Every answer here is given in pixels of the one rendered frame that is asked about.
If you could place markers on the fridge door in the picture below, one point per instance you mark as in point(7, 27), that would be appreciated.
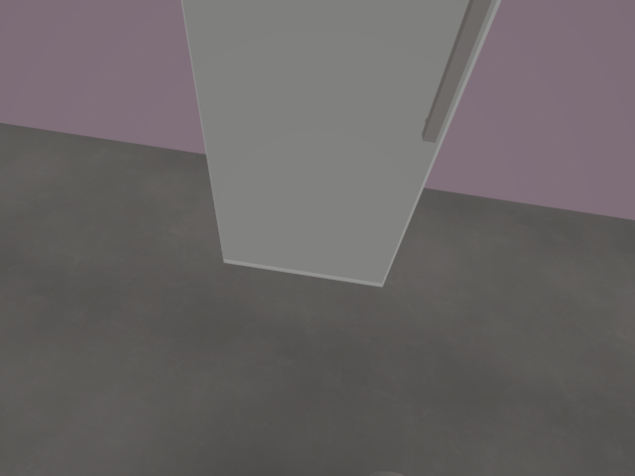
point(312, 114)

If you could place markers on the handle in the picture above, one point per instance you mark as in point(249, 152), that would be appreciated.
point(467, 34)

